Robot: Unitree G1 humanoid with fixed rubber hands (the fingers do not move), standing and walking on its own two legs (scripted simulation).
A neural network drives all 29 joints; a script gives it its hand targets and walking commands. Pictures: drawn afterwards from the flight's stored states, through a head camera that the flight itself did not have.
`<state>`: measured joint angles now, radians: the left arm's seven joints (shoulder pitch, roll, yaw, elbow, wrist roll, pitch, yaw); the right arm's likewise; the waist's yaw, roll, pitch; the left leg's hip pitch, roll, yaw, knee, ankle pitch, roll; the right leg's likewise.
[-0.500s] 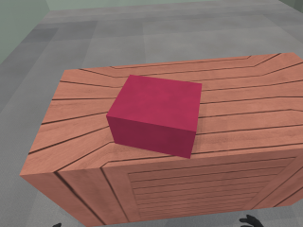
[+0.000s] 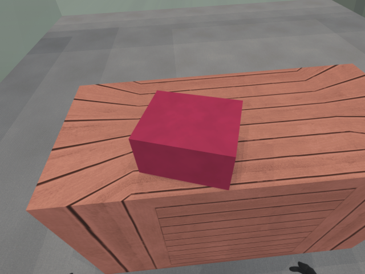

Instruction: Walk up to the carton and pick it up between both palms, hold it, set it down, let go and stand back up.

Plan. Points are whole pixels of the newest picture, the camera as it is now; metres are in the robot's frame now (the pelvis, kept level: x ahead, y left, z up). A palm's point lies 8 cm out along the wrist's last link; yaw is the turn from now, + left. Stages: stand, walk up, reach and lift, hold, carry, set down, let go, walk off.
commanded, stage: stand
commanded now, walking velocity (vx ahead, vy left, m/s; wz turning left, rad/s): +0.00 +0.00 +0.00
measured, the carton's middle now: (190, 136) +0.49 -0.01 +0.01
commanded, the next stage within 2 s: none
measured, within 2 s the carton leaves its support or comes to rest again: neither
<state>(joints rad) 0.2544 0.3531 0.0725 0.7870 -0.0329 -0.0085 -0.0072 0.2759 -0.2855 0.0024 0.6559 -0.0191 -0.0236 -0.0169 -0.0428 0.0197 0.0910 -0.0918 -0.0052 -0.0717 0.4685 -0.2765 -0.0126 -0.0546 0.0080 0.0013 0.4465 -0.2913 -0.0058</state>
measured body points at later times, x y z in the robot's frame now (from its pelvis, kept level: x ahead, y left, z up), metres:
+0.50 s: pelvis +0.00 +0.00 +0.00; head -0.01 -0.01 +0.45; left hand +0.10 +0.31 -0.10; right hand +0.10 -0.27 -0.11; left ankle -0.01 +0.13 -0.74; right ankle -0.02 -0.12 -0.74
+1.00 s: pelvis +0.00 +0.00 +0.00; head +0.00 -0.02 +0.45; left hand +0.10 +0.30 -0.10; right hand +0.10 -0.27 -0.11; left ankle -0.01 +0.13 -0.74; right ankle -0.02 -0.12 -0.74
